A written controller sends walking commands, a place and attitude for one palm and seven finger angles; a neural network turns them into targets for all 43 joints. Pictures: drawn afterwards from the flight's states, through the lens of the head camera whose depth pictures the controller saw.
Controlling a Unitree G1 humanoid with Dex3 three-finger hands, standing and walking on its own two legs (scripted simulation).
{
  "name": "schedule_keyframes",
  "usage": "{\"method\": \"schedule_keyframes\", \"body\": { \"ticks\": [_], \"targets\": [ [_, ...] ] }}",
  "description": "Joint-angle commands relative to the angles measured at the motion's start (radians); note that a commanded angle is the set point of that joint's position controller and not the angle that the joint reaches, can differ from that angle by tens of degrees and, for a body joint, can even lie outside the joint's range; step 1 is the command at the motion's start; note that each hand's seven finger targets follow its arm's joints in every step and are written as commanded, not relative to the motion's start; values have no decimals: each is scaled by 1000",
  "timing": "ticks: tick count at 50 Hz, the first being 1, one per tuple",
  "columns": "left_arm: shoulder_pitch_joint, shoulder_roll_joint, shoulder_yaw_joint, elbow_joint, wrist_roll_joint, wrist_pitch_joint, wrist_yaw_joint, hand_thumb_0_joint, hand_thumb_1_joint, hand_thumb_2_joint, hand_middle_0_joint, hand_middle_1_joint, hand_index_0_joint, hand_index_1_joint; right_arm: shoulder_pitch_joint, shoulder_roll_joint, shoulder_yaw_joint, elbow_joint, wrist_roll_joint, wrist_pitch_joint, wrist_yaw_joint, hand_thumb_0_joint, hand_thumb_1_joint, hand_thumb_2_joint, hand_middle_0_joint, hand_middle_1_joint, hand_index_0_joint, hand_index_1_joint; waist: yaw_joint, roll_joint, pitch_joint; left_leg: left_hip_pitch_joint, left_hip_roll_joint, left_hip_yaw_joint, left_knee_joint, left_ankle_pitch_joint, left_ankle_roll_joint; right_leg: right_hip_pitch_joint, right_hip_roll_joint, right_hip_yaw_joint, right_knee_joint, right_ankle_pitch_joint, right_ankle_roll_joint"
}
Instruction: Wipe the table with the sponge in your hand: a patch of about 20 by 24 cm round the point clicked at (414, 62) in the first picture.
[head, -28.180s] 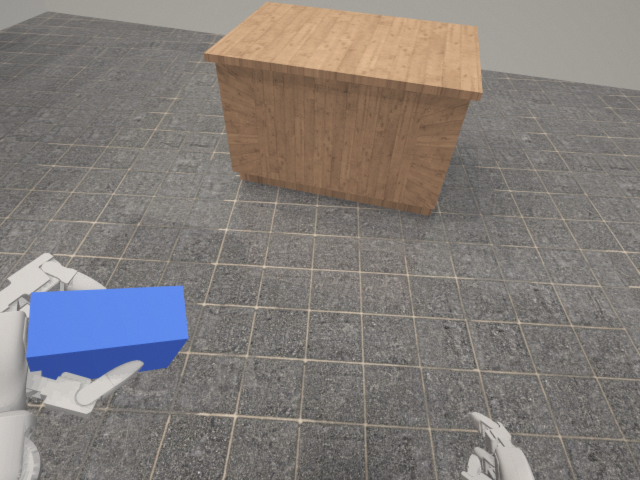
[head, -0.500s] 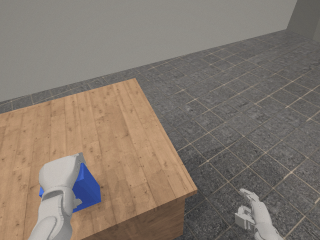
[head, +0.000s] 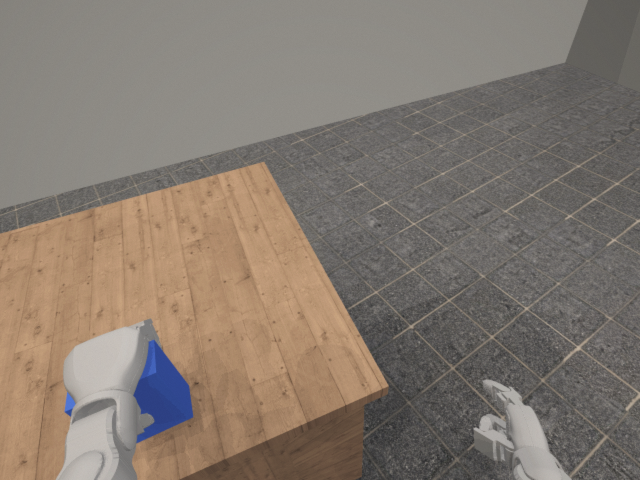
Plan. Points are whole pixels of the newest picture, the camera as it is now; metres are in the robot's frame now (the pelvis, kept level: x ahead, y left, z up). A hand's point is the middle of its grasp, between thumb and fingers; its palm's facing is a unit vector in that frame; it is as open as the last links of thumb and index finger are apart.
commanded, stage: move the sponge above the wiping area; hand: left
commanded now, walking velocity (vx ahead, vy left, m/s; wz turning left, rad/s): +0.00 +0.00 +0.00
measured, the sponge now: (141, 404) +0.20 +0.29 -0.03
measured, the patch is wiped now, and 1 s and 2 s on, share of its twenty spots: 0.00 0.00 0.05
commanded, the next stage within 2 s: lower the sponge onto the table in 0.22 s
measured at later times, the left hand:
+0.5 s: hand (133, 384) +0.20 +0.28 +0.02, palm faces -0.05 -0.11 -0.99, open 9.8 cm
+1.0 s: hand (137, 391) +0.20 +0.28 +0.00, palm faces -0.08 -0.11 -0.99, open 9.8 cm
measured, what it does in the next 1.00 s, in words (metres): stands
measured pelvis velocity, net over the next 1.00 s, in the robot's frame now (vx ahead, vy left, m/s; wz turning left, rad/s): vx -0.01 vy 0.00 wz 0.00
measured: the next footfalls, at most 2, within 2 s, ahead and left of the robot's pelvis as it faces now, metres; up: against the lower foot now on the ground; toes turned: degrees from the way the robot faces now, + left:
none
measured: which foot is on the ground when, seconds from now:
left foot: down 0.00-1.00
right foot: down 0.00-1.00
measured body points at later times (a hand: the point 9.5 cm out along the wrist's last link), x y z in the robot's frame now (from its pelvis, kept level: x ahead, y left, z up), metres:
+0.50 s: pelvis -0.01 +0.00 +0.00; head -0.02 -0.04 +0.45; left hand +0.20 +0.28 +0.08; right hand +0.24 -0.21 -0.09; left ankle +0.00 +0.11 -0.74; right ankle -0.02 -0.08 -0.74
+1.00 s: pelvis -0.01 +0.00 +0.00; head -0.01 -0.03 +0.45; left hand +0.20 +0.28 +0.06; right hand +0.23 -0.22 -0.09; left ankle +0.00 +0.11 -0.74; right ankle -0.02 -0.08 -0.74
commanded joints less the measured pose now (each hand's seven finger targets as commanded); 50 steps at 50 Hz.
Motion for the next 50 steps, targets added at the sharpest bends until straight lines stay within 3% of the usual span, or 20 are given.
{"method": "schedule_keyframes", "body": {
  "ticks": [1,3,6,14,16,18,21,22,25,26,27,28,31,34,36,37,40,46,47,50],
  "targets": [
    [-200,219,129,-218,29,4,35,0,100,1300,-1200,-1600,-1200,-1600,-218,-107,-33,-176,-5,-47,-2,0,-900,-900,200,300,200,300,4,-44,-172,68,-8,-75,-33,260,28,50,-41,137,-73,293,-15],
    [-202,174,86,-238,37,-9,32,0,100,1300,-1200,-1600,-1200,-1600,-216,-99,-32,-185,-7,-52,0,0,-900,-900,200,300,200,300,-1,-43,-177,76,-6,-72,-26,272,30,40,-45,119,-67,298,-12],
    [-205,210,117,-242,39,-17,36,0,100,1300,-1200,-1600,-1200,-1600,-212,-102,-34,-177,-14,-51,-4,0,-900,-900,200,300,200,300,6,-43,-174,78,-8,-76,-30,266,30,44,-41,135,-75,296,-15],
    [-236,175,85,-212,45,-6,48,0,100,1300,-1200,-1600,-1200,-1600,-228,-95,-28,-179,-6,-54,-6,0,-900,-900,200,300,200,300,7,-31,-177,74,-8,-71,-40,231,27,37,-43,117,-77,236,-13],
    [-225,217,124,-209,48,5,46,0,100,1300,-1200,-1600,-1200,-1600,-234,-104,-28,-171,-9,-47,-4,0,-900,-900,200,300,200,300,17,-26,-176,74,-11,-76,-43,241,23,48,-39,139,-79,250,-20],
    [-225,169,81,-195,41,14,38,0,100,1300,-1200,-1600,-1200,-1600,-236,-96,-23,-177,-3,-45,-1,0,-900,-900,200,300,200,300,4,-59,-155,63,-7,-74,-45,226,25,35,-42,119,-84,234,-12],
    [-245,222,124,-172,43,24,30,0,100,1300,-1200,-1600,-1200,-1600,-238,-107,-22,-168,-5,-37,-6,0,-900,-900,200,300,200,300,9,-56,-140,56,-12,-78,-52,201,25,34,-38,141,-97,198,-16],
    [-248,167,79,-197,37,16,26,0,100,1300,-1200,-1600,-1200,-1600,-236,-98,-25,-183,-1,-41,-6,0,-900,-900,200,300,200,300,-1,-48,-155,61,-10,-66,-48,207,29,43,-44,121,-86,213,-10],
    [-236,193,102,-178,37,3,23,0,100,1300,-1200,-1600,-1200,-1600,-227,-101,-24,-177,-5,-46,-7,0,-900,-900,200,300,200,300,0,-64,-145,56,-12,-68,-41,217,30,41,-44,127,-90,240,-10],
    [-255,230,132,-194,41,-1,23,0,100,1300,-1200,-1600,-1200,-1600,-225,-106,-26,-172,-8,-44,-8,0,-900,-900,200,300,200,300,6,-48,-161,61,-14,-75,-47,209,28,49,-38,147,-92,218,-15],
    [-257,188,95,-197,39,-6,23,0,100,1300,-1200,-1600,-1200,-1600,-227,-97,-24,-183,-6,-48,-9,0,-900,-900,200,300,200,300,0,-39,-154,60,-13,-66,-46,200,32,42,-44,126,-93,207,-9],
    [-259,219,125,-187,44,-13,27,0,100,1300,-1200,-1600,-1200,-1600,-222,-100,-27,-174,-6,-51,-9,0,-900,-900,200,300,200,300,3,-43,-156,62,-12,-70,-42,203,30,36,-41,129,-93,205,-12],
    [-244,209,120,-218,42,-26,33,0,100,1300,-1200,-1600,-1200,-1600,-224,-100,-30,-178,-9,-56,-9,0,-900,-900,200,300,200,300,11,-22,-177,74,-13,-74,-40,222,29,45,-38,144,-88,232,-17],
    [-189,170,100,-178,37,-26,40,0,100,1300,-1200,-1600,-1200,-1600,-214,-99,-33,-175,-6,-60,-2,0,-900,-900,200,300,200,300,8,-49,-159,59,-8,-67,-34,231,28,35,-42,124,-80,260,-13],
    [-209,214,135,-168,40,-19,42,0,100,1300,-1200,-1600,-1200,-1600,-215,-108,-33,-164,-8,-51,-3,0,-900,-900,200,300,200,300,10,-50,-153,48,-10,-75,-43,213,24,36,-37,141,-84,234,-17],
    [-208,161,91,-173,36,-19,42,0,100,1300,-1200,-1600,-1200,-1600,-216,-100,-32,-176,-4,-53,-4,0,-900,-900,200,300,200,300,2,-52,-150,44,-10,-67,-41,205,28,33,-42,123,-82,223,-11],
    [-224,203,126,-145,45,-28,53,0,100,1300,-1200,-1600,-1200,-1600,-214,-104,-36,-162,-4,-55,-8,0,-900,-900,200,300,200,300,6,-67,-162,45,-10,-63,-31,205,28,28,-43,133,-84,234,-11],
    [-275,186,107,-149,55,-49,70,0,100,1300,-1200,-1600,-1200,-1600,-202,-103,-39,-160,-9,-65,-12,0,-900,-900,200,300,200,300,1,-15,-173,63,-9,-75,-27,207,27,4,-36,133,-77,213,-18],
    [-271,158,85,-132,51,-49,73,0,100,1300,-1200,-1600,-1200,-1600,-196,-98,-39,-163,-6,-68,-11,0,-900,-900,200,300,200,300,-5,-20,-175,57,-6,-69,-28,198,28,2,-40,113,-71,205,-13],
    [-278,171,98,-72,53,-45,77,0,100,1300,-1200,-1600,-1200,-1600,-194,-104,-39,-151,-4,-64,-11,0,-900,-900,200,300,200,300,-6,-69,-159,34,-9,-67,-22,192,27,-3,-40,120,-76,217,-11]
  ]
}}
